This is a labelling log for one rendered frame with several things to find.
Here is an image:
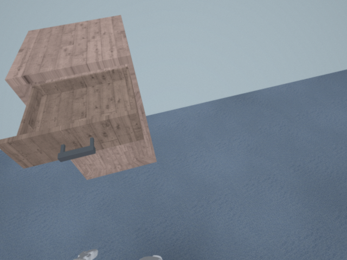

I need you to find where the cabinet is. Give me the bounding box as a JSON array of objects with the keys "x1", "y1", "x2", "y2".
[{"x1": 5, "y1": 15, "x2": 157, "y2": 180}]

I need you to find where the left robot hand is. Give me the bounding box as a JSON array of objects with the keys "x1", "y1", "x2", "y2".
[{"x1": 74, "y1": 249, "x2": 98, "y2": 260}]

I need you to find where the drawer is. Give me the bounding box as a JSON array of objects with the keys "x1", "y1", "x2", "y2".
[{"x1": 0, "y1": 67, "x2": 144, "y2": 168}]

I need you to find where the handle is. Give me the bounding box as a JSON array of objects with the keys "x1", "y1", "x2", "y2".
[{"x1": 57, "y1": 137, "x2": 95, "y2": 162}]

